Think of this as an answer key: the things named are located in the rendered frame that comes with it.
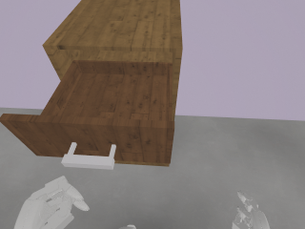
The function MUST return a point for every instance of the handle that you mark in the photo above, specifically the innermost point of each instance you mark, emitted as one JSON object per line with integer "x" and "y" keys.
{"x": 91, "y": 162}

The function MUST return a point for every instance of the drawer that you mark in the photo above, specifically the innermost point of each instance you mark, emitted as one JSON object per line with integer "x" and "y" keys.
{"x": 100, "y": 103}

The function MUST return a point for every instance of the cabinet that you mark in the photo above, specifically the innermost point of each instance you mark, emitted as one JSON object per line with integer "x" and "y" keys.
{"x": 120, "y": 30}

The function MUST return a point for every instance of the left robot hand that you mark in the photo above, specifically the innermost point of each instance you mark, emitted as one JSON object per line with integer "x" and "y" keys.
{"x": 36, "y": 211}

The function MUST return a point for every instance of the right robot hand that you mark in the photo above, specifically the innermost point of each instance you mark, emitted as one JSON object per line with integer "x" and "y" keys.
{"x": 255, "y": 220}

